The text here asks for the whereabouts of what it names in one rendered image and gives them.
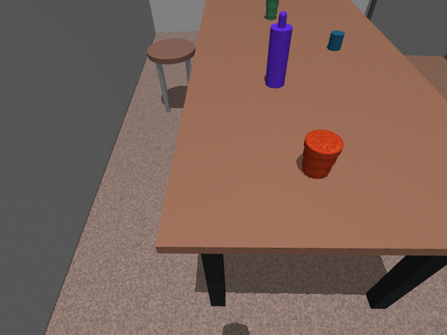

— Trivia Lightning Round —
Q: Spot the table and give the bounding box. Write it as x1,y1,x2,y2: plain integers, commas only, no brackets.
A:
155,0,447,309

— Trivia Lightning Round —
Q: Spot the stool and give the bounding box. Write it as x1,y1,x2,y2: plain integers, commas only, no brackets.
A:
147,38,196,113

